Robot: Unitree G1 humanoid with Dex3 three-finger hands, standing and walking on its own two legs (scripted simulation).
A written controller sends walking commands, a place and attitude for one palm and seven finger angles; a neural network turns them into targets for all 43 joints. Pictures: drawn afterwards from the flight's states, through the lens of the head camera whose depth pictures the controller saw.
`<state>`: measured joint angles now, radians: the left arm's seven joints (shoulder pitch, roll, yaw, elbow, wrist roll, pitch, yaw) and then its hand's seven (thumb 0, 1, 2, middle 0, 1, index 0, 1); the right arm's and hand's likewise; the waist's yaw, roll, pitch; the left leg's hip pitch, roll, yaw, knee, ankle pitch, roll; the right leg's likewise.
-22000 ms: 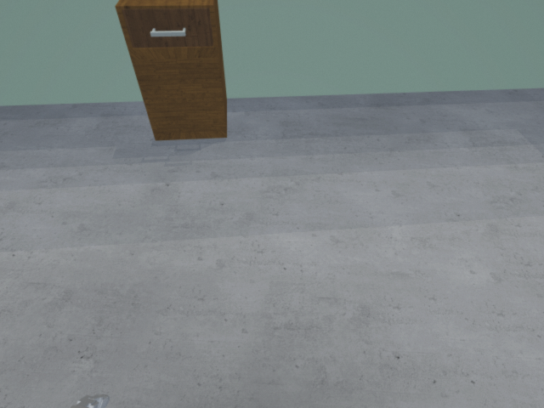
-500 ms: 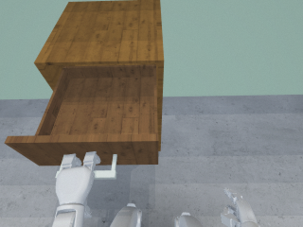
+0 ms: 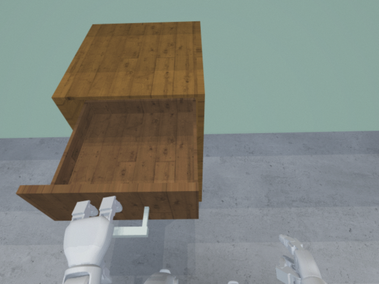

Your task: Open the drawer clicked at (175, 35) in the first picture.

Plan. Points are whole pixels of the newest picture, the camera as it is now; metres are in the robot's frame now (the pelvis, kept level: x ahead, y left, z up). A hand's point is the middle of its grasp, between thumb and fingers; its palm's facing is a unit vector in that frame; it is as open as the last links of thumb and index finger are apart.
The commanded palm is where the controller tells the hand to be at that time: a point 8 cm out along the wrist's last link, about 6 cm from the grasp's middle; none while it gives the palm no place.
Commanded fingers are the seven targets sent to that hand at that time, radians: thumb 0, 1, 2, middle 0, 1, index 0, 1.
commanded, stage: lift the hand off the handle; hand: left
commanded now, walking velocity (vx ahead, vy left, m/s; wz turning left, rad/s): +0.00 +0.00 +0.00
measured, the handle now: (114, 222) +0.26 +0.20 -0.05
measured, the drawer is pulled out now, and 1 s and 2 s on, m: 0.29 0.29 0.29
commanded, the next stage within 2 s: draw the hand back to the body in 1.68 s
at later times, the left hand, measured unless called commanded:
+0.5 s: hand (99, 239) +0.21 +0.20 +0.00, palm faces +0.01 -0.12 -0.99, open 13.8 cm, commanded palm +0.18 +0.20 +0.06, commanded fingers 0.00 -0.50 0.30 -0.30 -1.20 -0.30 -1.20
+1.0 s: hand (90, 236) +0.20 +0.20 +0.04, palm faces +0.02 -0.12 -0.99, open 13.8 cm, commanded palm +0.19 +0.20 +0.10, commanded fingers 0.00 -0.50 0.30 -0.30 -1.20 -0.30 -1.20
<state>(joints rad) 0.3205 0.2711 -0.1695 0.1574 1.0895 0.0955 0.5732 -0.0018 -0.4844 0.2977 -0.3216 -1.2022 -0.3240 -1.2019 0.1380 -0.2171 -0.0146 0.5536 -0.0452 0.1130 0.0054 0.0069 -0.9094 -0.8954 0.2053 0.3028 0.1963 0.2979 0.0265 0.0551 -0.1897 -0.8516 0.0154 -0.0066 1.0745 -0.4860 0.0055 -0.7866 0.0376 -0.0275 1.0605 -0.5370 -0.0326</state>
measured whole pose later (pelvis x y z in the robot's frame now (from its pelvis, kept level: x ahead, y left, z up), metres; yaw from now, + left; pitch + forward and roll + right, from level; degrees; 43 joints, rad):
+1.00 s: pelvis +0.00 -0.01 +0.03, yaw +0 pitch +9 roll +0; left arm 0.41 0.33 -0.14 -0.03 1.02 0.06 0.43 0.00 -0.49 0.30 -0.32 -1.20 -0.32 -1.20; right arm 0.14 -0.23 -0.02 0.54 -0.02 0.10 0.02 0.01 -0.91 -0.90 0.20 0.30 0.20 0.30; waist 0.05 0.07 -0.14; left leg -0.61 0.01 0.00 0.86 -0.40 -0.01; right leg -0.56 0.04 -0.02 0.87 -0.46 -0.05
